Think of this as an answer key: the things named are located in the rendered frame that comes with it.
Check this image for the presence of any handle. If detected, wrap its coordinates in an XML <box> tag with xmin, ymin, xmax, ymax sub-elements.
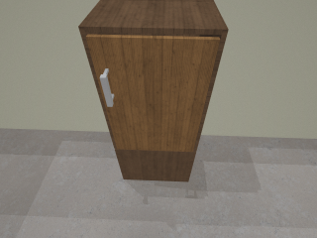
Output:
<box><xmin>99</xmin><ymin>68</ymin><xmax>115</xmax><ymax>107</ymax></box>

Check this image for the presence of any cupboard door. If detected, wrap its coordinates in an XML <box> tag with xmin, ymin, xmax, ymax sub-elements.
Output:
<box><xmin>85</xmin><ymin>34</ymin><xmax>220</xmax><ymax>152</ymax></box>

